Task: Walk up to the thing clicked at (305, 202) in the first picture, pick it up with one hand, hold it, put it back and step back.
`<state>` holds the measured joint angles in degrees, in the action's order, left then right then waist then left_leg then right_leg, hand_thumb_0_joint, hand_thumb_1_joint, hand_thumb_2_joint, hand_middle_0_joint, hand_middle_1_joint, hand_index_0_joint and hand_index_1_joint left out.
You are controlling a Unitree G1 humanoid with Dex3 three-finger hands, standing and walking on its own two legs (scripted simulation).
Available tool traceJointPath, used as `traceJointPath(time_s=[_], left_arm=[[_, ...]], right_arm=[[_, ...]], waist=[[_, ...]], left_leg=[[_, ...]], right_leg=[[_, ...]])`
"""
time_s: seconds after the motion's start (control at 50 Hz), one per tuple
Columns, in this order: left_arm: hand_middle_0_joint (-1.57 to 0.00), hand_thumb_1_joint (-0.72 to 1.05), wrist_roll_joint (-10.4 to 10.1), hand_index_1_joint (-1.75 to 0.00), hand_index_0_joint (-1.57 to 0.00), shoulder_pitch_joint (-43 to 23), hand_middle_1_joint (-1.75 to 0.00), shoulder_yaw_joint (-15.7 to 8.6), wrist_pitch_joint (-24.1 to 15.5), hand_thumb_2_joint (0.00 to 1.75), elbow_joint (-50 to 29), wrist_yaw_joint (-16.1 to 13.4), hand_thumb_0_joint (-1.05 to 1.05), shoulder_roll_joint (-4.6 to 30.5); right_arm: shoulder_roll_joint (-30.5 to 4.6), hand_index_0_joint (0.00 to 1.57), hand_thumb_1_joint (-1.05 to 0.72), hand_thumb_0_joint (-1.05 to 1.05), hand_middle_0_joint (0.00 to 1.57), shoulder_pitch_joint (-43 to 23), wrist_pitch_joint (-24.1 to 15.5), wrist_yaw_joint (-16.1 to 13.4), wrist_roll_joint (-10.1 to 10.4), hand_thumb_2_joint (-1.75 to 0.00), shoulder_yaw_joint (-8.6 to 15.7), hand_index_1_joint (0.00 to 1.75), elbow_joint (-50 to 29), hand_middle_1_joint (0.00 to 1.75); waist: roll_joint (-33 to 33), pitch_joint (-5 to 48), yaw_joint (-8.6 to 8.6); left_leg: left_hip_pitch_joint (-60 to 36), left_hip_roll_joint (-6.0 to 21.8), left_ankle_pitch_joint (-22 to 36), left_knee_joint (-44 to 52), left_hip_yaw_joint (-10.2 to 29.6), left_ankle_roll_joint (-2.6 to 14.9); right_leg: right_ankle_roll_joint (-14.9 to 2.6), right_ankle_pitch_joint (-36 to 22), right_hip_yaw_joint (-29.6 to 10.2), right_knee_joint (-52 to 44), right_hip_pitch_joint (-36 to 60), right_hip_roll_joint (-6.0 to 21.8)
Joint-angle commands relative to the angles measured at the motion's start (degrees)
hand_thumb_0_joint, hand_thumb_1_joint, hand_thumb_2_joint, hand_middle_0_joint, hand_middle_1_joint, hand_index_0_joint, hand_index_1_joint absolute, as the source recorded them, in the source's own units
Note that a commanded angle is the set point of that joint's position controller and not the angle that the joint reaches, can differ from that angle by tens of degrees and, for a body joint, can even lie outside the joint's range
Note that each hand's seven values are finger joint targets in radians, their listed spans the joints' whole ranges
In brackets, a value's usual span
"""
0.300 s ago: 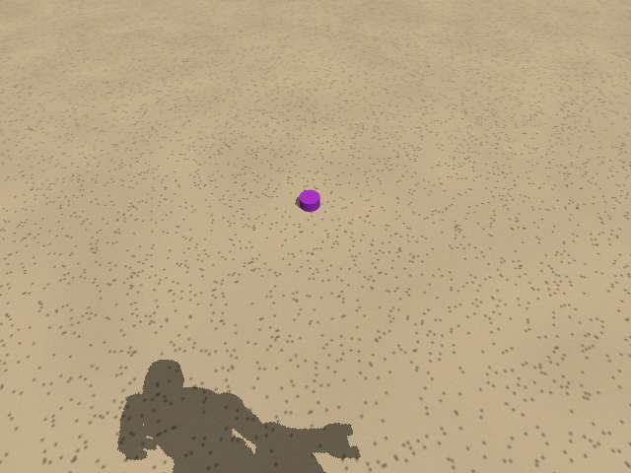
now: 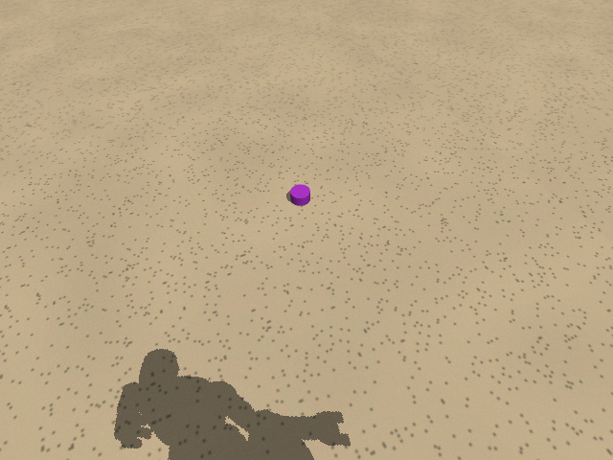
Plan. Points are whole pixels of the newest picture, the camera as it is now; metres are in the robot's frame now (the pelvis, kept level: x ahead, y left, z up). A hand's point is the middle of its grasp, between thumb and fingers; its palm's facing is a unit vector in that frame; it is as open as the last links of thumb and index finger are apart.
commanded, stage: stand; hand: left
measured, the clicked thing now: (300, 195) +1.32 +0.07 -0.76
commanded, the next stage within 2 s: walk up in 0.82 s
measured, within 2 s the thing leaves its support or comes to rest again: neither
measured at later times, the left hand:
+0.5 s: hand out of the picture +0.07 +0.25 -0.16, palm faces -0.03 -0.94 -0.34, open 7.4 cm
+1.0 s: hand out of the picture +0.11 +0.26 -0.16, palm faces -0.09 -0.93 -0.36, open 7.4 cm
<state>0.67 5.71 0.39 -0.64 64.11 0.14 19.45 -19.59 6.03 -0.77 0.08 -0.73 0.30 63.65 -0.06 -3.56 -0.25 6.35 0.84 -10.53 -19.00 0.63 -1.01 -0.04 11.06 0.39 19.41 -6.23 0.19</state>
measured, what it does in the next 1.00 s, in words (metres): stands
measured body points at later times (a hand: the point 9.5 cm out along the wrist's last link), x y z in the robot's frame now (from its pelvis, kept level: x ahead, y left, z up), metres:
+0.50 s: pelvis +0.00 +0.00 +0.00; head +0.02 +0.00 +0.45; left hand +0.08 +0.30 -0.13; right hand +0.08 -0.30 -0.13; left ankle +0.00 +0.13 -0.75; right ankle +0.00 -0.12 -0.75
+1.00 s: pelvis +0.03 -0.02 -0.01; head +0.04 -0.02 +0.44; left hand +0.11 +0.30 -0.13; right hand +0.08 -0.34 -0.13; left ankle +0.00 +0.13 -0.75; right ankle +0.02 -0.14 -0.73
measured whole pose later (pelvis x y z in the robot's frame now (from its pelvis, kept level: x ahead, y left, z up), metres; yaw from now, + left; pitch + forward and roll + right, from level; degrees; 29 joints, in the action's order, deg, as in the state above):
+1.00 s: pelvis +0.03 -0.02 -0.01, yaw -4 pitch -1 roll +2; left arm 2.3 11.9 -3.6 -0.3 59.0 3.8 23.7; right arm -21.6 12.6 -4.0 2.2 -2.8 4.2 57.3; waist -1.8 -1.9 0.2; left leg 6.0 1.5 -17.1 -24.0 -2.7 0.9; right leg -1.8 26.3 -1.7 43.4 -18.8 1.5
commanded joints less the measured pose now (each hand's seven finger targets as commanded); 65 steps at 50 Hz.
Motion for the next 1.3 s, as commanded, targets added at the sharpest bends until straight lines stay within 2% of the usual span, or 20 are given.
traceJointPath(time_s=[0.0,0.7,0.78,0.8,0.82,0.86,0.88,0.9,0.92,0.98,1.02,1.04,1.06,1.08,1.1,1.12,1.14,1.18,1.22,1.28], left_arm=[[-0.20,0.90,-0.20,-0.30,-0.20,-2.46,-0.30,-2.49,-1.48,0.90,-3.71,-0.73,0.00,12.26],[-0.20,0.90,-0.18,-0.30,-0.20,-1.29,-0.30,-2.48,-1.42,0.90,-3.10,-0.72,0.00,12.63],[-0.20,0.90,-0.23,-0.30,-0.20,-1.51,-0.30,-2.62,-1.41,0.90,-3.42,-0.77,0.00,12.71],[-0.20,0.90,1.06,-0.30,-0.20,2.22,-0.30,-6.35,-1.87,0.90,-7.82,1.12,0.00,17.95],[-0.20,0.90,1.66,-0.30,-0.20,1.48,-0.30,-6.68,-1.71,0.90,-7.63,1.73,0.00,17.57],[-0.20,0.90,1.87,-0.30,-0.20,-3.52,-0.30,-6.49,-1.67,0.90,-10.63,2.71,0.00,14.35],[-0.20,0.90,1.85,-0.30,-0.20,-5.88,-0.30,-6.42,-1.69,0.90,-12.24,2.95,0.00,13.46],[-0.20,0.90,1.79,-0.30,-0.20,-5.66,-0.30,-6.48,-2.07,0.90,-13.36,2.84,0.00,13.97],[-0.20,0.90,1.59,-0.30,-0.20,-4.75,-0.30,-6.50,-2.59,0.90,-13.94,3.20,0.00,15.25],[-0.20,0.90,1.00,-0.30,-0.20,2.06,-0.30,-6.59,-2.96,0.90,-13.45,4.73,0.00,14.94],[-0.20,0.90,1.24,-0.30,-0.20,9.53,-0.30,-7.53,-2.91,0.90,-10.59,4.62,0.00,14.51],[-0.20,0.90,1.41,-0.30,-0.20,14.81,-0.30,-8.44,-2.96,0.90,-8.96,4.24,0.00,15.79],[-0.20,0.90,1.84,-0.30,-0.20,20.93,-0.30,-9.82,-3.38,0.90,-7.70,3.47,0.00,19.31],[-0.20,0.90,2.02,-0.30,-0.20,24.55,-0.30,-11.33,-3.87,0.90,-9.29,2.55,0.00,25.65],[-0.20,0.90,1.50,-0.30,-0.20,18.23,-0.30,-10.43,-4.05,0.90,-12.12,2.71,0.00,26.68],[-0.20,0.90,0.28,-0.30,-0.20,13.61,-0.30,-10.06,-4.03,0.90,-13.76,2.67,0.00,24.99],[-0.20,0.90,-0.14,-0.30,-0.20,11.88,-0.30,-9.39,-4.10,0.90,-14.26,2.30,0.00,23.04],[-0.20,0.90,-0.02,-0.30,-0.20,9.40,-0.30,-8.56,-4.28,0.90,-15.31,2.00,0.00,20.69],[-0.20,0.90,-0.11,-0.30,-0.20,9.75,-0.30,-8.15,-4.68,0.90,-16.08,2.17,0.00,20.03],[-0.20,0.90,-0.02,-0.30,-0.20,11.27,-0.30,-8.27,-5.11,0.90,-17.32,2.27,0.00,20.49]], right_arm=[[-11.97,0.20,-0.90,0.00,0.20,-2.00,-1.02,-0.63,0.26,-0.90,2.11,0.30,-3.20,0.30],[-12.02,0.20,-0.90,0.00,0.20,-1.45,-0.86,-0.60,0.29,-0.90,1.74,0.30,-2.86,0.30],[-12.24,0.20,-0.90,0.00,0.20,-1.38,-0.95,-0.79,0.33,-0.90,1.84,0.30,-3.00,0.30],[-18.05,0.20,-0.90,0.00,0.20,2.71,-2.39,0.25,-1.26,-0.90,5.56,0.30,-6.57,0.30],[-18.57,0.20,-0.90,0.00,0.20,4.26,-2.72,0.78,-1.65,-0.90,6.22,0.30,-5.95,0.30],[-19.14,0.20,-0.90,0.00,0.20,6.53,-2.80,1.28,-1.66,-0.90,7.23,0.30,-6.74,0.30],[-20.45,0.20,-0.90,0.00,0.20,8.41,-3.15,1.24,-1.93,-0.90,8.12,0.30,-7.05,0.30],[-21.95,0.20,-0.90,0.00,0.20,7.71,-3.80,1.08,-1.90,-0.90,8.82,0.30,-8.30,0.30],[-20.61,0.20,-0.90,0.00,0.20,7.34,-4.28,0.96,-1.63,-0.90,8.51,0.30,-9.41,0.30],[-20.52,0.20,-0.90,0.00,0.20,0.75,-4.12,1.66,-2.02,-0.90,8.52,0.30,-12.64,0.30],[-18.80,0.20,-0.90,0.00,0.20,-2.83,-3.41,2.13,-2.18,-0.90,8.13,0.30,-14.33,0.30],[-17.17,0.20,-0.90,0.00,0.20,-2.55,-2.92,2.31,-2.10,-0.90,7.48,0.30,-14.91,0.30],[-14.35,0.20,-0.90,0.00,0.20,-0.32,-2.66,2.26,-1.93,-0.90,6.42,0.30,-15.36,0.30],[-10.41,0.20,-0.90,0.00,0.20,-1.55,-2.91,2.49,-0.95,-0.90,4.98,0.30,-18.21,0.30],[-15.03,0.20,-0.90,0.00,0.20,-2.19,-2.54,2.03,-1.21,-0.90,6.10,0.30,-17.98,0.30],[-17.68,0.20,-0.90,0.00,0.20,-1.22,-2.70,2.31,-0.58,-0.90,6.69,0.30,-16.30,0.30],[-17.20,0.20,-0.90,0.00,0.20,0.91,-2.64,2.55,-0.43,-0.90,6.73,0.30,-15.08,0.30],[-16.89,0.20,-0.90,0.00,0.20,5.29,-2.86,2.94,-0.55,-0.90,6.59,0.30,-13.69,0.30],[-16.03,0.20,-0.90,0.00,0.20,7.17,-2.64,3.90,-0.75,-0.90,6.72,0.30,-13.71,0.30],[-15.00,0.20,-0.90,0.00,0.20,3.97,-2.81,4.50,-1.01,-0.90,6.72,0.30,-16.40,0.30]], waist=[[-0.16,5.20,0.36],[-0.39,4.37,0.16],[0.68,6.46,0.32],[-0.78,12.18,0.84],[1.27,7.92,1.64],[5.00,-1.82,3.81],[8.92,-5.72,5.65],[8.41,-6.48,5.09],[3.76,-4.50,4.06],[10.26,-0.27,0.12],[9.00,1.84,-3.77],[2.77,3.17,-6.02],[-8.36,5.28,-8.40],[-25.09,3.99,-10.42],[-13.86,-0.75,-6.87],[-4.96,-3.79,-4.52],[-3.16,-4.73,-3.06],[-5.06,-4.31,-0.78],[-6.70,-3.41,-0.47],[-6.97,-1.60,-1.80]], left_leg=[[-1.20,6.25,8.68,2.41,4.91,2.21],[-1.02,6.21,7.78,3.02,5.12,2.01],[-2.29,6.52,11.38,2.26,4.67,2.18],[-5.38,4.71,-18.02,-3.09,4.21,6.17],[-3.42,6.24,-29.00,-2.23,6.97,7.56],[-4.02,12.48,-35.71,4.07,16.21,11.58],[-6.30,19.37,-34.73,10.40,23.76,15.08],[-7.48,24.63,-28.21,11.63,27.85,17.57],[-8.29,23.67,-25.19,11.01,26.32,17.62],[-2.93,17.65,-19.92,7.49,12.67,13.57],[7.24,11.04,-14.42,-1.04,1.90,9.90],[13.84,7.55,-15.87,-10.09,-2.35,8.49],[24.34,3.85,-17.96,-25.20,-5.38,6.80],[37.95,-4.24,-26.04,-42.25,-6.73,3.82],[34.99,0.74,-22.62,-45.20,2.28,2.46],[34.01,3.46,-16.97,-46.26,4.23,2.63],[32.59,4.56,-12.88,-45.68,4.30,2.69],[27.78,6.86,-9.64,-39.90,3.72,2.35],[24.15,6.48,-8.45,-33.72,1.54,1.77],[21.56,6.34,-6.46,-23.25,-0.01,1.06]], right_leg=[[-1.58,-8.89,-5.64,-3.29,0.76,7.03],[-1.49,-8.30,-5.70,-4.22,0.55,7.08],[-1.68,-12.84,-5.69,-3.27,2.26,7.42],[-3.71,15.57,-6.97,1.66,-0.34,4.02],[-4.47,26.24,-8.13,3.99,-8.07,4.50],[-3.40,23.05,-5.22,13.86,-24.42,1.74],[-2.19,16.58,-2.28,25.02,-32.43,0.18],[-2.17,17.63,-6.33,27.74,-34.80,4.38],[-1.82,16.61,-8.05,28.86,-34.17,5.73],[-1.50,15.05,-4.81,18.06,-20.64,6.68],[-0.91,4.51,1.67,10.74,-3.31,2.23],[-0.43,1.61,4.17,8.82,6.46,-0.87],[-1.32,6.64,0.15,7.73,17.91,-0.83],[-7.98,28.53,-31.37,-8.03,17.66,15.62],[-15.05,33.30,-43.96,-13.07,6.62,23.93],[-15.89,32.82,-38.87,-12.47,3.97,22.01],[-13.93,28.43,-32.13,-11.16,1.87,18.61],[-12.79,21.05,-23.53,-10.33,-2.12,15.66],[-12.52,13.51,-16.07,-8.72,-3.82,12.59],[-12.44,6.56,-12.18,-6.28,-2.46,11.85]])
